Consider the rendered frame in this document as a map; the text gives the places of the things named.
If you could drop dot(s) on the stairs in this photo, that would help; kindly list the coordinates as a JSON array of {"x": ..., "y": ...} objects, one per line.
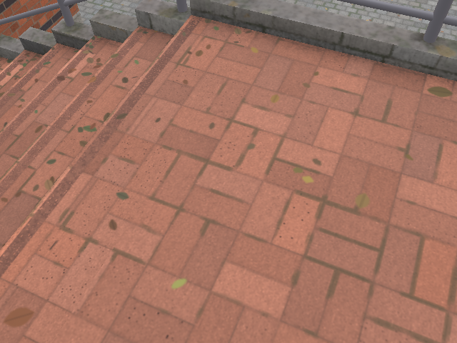
[{"x": 52, "y": 104}]

